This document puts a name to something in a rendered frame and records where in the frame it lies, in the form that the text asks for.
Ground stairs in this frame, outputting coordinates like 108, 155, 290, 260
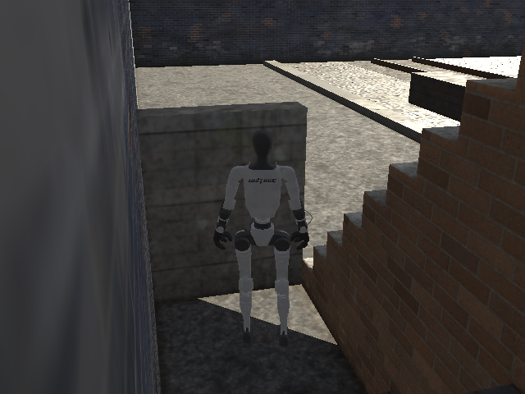
301, 39, 525, 394

